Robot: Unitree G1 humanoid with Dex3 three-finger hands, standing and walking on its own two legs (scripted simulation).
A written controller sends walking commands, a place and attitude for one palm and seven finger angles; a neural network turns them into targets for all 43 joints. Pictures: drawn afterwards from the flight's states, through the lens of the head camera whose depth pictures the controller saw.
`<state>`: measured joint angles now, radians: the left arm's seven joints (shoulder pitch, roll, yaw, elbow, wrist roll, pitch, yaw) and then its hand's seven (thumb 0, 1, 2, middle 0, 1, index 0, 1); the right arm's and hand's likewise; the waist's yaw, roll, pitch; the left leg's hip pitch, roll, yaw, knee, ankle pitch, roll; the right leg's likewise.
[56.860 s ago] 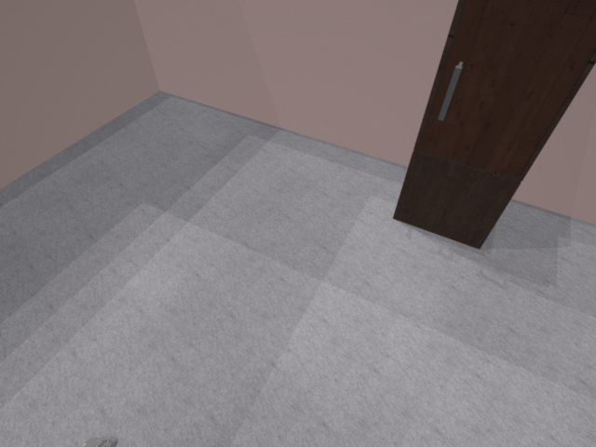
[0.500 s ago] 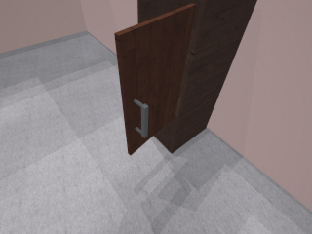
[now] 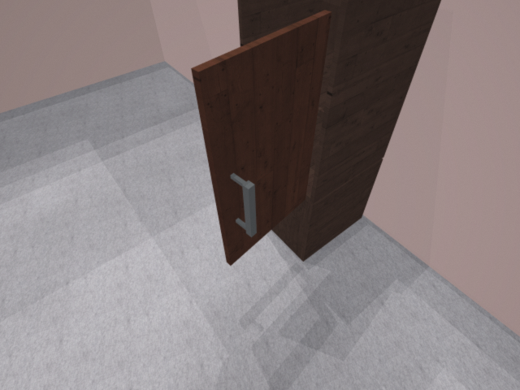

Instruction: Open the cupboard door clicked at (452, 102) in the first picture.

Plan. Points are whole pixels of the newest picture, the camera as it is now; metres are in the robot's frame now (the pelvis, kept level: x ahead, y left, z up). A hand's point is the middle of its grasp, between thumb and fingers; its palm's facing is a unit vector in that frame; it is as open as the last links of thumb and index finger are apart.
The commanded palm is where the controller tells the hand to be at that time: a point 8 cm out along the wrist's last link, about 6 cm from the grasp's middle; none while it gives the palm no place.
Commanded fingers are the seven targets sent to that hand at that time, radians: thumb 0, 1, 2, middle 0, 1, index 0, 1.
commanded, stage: let the arm hang, fingers relaxed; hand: left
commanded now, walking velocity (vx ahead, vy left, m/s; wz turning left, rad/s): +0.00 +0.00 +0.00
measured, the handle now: (243, 206) +0.52 +0.08 -0.09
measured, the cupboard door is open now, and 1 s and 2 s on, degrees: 98 98 98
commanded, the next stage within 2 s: look to check the result in 0.30 s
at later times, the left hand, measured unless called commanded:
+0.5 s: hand out of the picture +0.01 +0.15 -0.18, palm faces +0.06 -0.98 -0.19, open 7.3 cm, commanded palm none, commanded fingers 0.00 0.90 0.90 -0.20 -0.30 -0.20 -0.30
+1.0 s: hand out of the picture +0.04 +0.16 -0.17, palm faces +0.04 -0.97 -0.22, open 7.3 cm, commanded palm none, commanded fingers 0.00 0.90 0.90 -0.20 -0.30 -0.20 -0.30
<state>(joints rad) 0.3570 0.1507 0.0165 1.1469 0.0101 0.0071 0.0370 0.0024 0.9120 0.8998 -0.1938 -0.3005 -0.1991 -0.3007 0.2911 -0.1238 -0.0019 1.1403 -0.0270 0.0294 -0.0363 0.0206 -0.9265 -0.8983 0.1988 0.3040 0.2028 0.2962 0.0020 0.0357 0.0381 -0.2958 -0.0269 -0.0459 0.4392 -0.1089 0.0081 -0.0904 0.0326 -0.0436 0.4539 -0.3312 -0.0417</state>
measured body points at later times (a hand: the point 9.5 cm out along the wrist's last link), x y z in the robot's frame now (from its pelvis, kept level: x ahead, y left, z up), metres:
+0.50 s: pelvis +0.03 -0.02 +0.00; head +0.04 -0.02 +0.45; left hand +0.01 +0.20 -0.16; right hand +0.02 -0.23 -0.16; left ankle +0.08 +0.11 -0.74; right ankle -0.05 -0.09 -0.74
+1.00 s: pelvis +0.04 -0.02 +0.00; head +0.06 -0.03 +0.45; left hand +0.04 +0.21 -0.15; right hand +0.06 -0.25 -0.16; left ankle +0.08 +0.11 -0.74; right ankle -0.05 -0.09 -0.74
